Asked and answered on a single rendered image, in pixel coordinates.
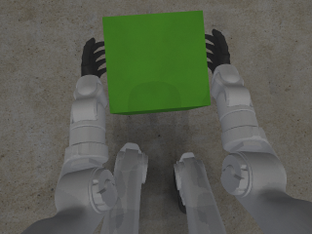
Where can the robot left forearm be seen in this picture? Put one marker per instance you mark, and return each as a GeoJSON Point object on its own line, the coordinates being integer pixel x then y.
{"type": "Point", "coordinates": [87, 147]}

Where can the carton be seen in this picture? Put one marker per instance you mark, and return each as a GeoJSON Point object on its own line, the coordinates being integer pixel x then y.
{"type": "Point", "coordinates": [156, 62]}

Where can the robot right forearm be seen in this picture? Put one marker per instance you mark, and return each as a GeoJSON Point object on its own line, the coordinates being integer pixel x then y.
{"type": "Point", "coordinates": [240, 130]}

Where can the left robot upper arm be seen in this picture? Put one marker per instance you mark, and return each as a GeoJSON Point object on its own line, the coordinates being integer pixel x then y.
{"type": "Point", "coordinates": [82, 200]}

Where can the right robot upper arm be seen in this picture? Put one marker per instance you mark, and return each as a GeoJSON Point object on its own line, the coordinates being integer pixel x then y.
{"type": "Point", "coordinates": [258, 181]}

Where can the robot right thigh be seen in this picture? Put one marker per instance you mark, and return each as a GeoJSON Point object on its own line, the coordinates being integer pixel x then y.
{"type": "Point", "coordinates": [202, 213]}

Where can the robot thigh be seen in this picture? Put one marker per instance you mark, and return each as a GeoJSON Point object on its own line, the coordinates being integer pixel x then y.
{"type": "Point", "coordinates": [202, 213]}
{"type": "Point", "coordinates": [129, 174]}

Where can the robot right hand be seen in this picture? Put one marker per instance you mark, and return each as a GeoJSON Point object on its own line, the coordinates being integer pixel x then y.
{"type": "Point", "coordinates": [220, 53]}

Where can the robot left hand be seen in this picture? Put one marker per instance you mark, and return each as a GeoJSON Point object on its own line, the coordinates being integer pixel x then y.
{"type": "Point", "coordinates": [89, 65]}

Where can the robot left thigh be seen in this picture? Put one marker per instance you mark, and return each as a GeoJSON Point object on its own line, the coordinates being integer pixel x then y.
{"type": "Point", "coordinates": [129, 174]}

